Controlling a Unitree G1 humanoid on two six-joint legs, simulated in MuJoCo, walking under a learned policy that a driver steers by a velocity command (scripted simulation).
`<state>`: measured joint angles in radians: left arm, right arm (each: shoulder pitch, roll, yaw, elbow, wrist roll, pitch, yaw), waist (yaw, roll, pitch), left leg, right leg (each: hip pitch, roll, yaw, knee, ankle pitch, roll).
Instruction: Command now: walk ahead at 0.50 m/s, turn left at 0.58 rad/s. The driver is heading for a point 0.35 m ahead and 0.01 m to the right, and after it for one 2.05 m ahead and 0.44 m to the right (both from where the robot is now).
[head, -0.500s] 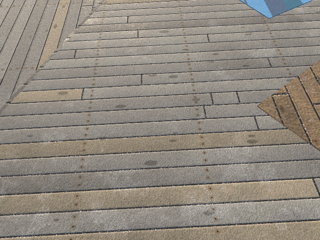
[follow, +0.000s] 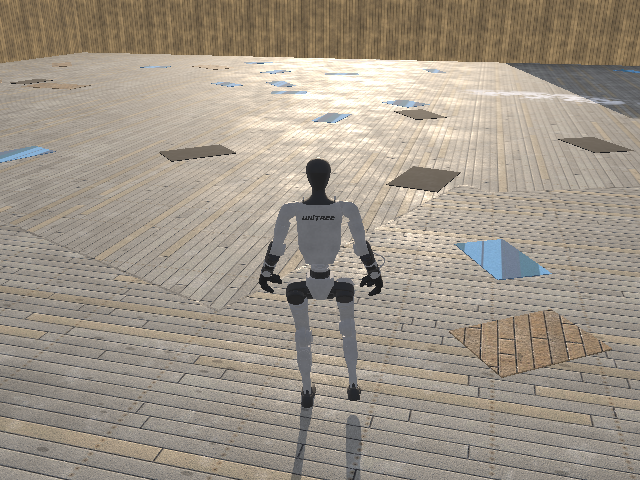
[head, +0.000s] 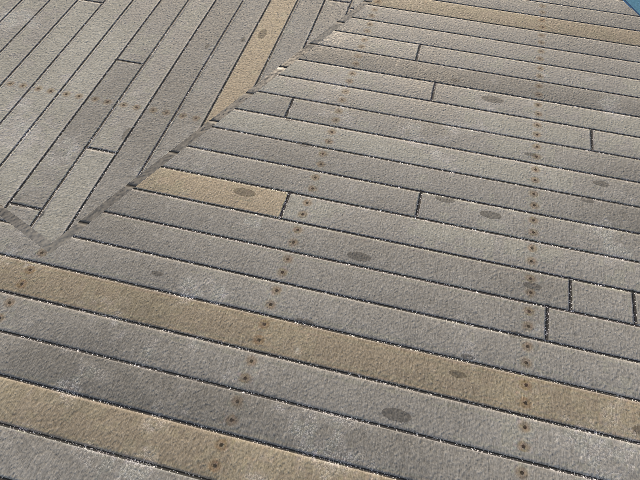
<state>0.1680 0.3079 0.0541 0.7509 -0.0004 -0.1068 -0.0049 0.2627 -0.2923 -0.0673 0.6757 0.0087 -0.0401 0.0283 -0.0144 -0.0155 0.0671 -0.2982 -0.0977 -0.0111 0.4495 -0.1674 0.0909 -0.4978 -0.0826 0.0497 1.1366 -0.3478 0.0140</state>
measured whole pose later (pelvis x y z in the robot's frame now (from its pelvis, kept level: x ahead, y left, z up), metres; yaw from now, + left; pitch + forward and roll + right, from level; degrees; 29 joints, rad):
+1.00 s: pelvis +0.29 -0.03 +0.01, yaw -11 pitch +1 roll +0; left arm 0.18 0.35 0.09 0.72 -0.03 0.07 0.01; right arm 0.16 -0.26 -0.05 0.68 -0.02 0.00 -0.04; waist 0.00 -0.03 0.06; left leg -0.23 0.03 0.04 0.43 -0.21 0.00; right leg -0.49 0.00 0.05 0.99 -0.41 0.11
